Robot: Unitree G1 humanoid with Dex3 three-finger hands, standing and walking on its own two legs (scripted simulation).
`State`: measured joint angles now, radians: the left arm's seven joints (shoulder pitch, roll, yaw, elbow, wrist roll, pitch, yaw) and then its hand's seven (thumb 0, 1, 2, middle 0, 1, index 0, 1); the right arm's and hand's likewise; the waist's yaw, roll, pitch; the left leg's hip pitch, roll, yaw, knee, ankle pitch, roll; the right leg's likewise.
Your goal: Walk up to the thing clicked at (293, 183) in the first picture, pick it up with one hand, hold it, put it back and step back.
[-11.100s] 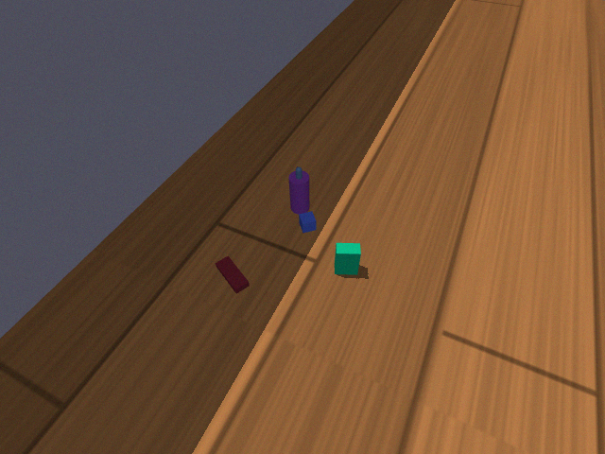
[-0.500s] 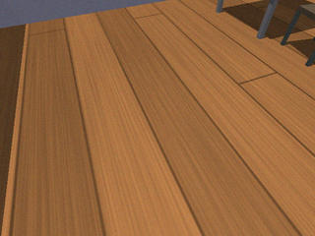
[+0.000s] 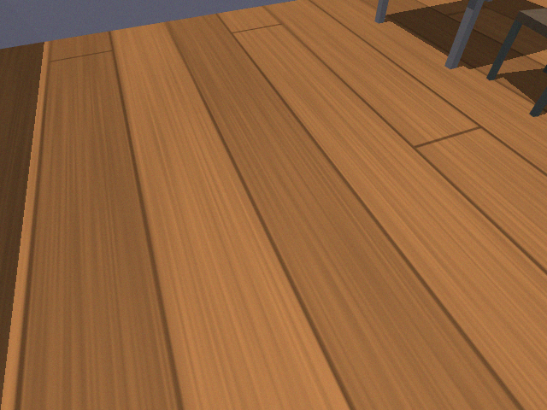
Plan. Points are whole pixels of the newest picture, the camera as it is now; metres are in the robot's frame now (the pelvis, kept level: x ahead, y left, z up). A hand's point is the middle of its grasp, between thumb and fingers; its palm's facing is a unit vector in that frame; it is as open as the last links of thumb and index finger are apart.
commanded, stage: stand
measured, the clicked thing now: out of the picture -0.12 +0.93 -0.66
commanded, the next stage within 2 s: walk up in 0.48 s
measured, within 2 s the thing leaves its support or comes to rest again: neither
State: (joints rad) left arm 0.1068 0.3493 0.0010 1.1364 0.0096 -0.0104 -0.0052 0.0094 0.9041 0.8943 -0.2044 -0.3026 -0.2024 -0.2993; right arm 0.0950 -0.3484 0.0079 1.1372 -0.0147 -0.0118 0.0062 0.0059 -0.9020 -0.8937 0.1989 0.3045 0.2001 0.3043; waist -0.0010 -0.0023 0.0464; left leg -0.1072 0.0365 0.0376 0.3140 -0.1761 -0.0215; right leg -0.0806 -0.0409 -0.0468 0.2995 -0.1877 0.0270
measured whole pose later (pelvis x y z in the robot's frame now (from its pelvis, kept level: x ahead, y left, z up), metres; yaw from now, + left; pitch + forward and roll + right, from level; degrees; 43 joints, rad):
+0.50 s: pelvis +0.00 +0.00 +0.00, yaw +0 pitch -2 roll +0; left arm 0.13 0.35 0.01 1.12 0.02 -0.01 -0.01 0.01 0.90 0.89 -0.20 -0.30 -0.20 -0.30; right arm 0.11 -0.35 0.00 1.13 -0.02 -0.01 0.01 0.01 -0.90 -0.89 0.20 0.30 0.20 0.30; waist 0.00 0.00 0.04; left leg -0.11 0.03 0.04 0.33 -0.21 -0.01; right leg -0.09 -0.04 -0.05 0.32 -0.22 0.02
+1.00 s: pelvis +0.13 -0.04 -0.01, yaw +2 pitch -3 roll -2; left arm 0.34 0.41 0.07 0.96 0.02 -0.07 -0.04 0.01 0.90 0.89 -0.21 -0.30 -0.20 -0.30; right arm 0.19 -0.42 -0.08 0.95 -0.03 -0.01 0.09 0.01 -0.90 -0.89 0.20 0.30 0.20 0.30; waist 0.04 0.05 0.11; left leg -0.49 0.06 -0.03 0.72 -0.20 0.00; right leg 0.07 0.01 -0.13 0.33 -0.34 -0.01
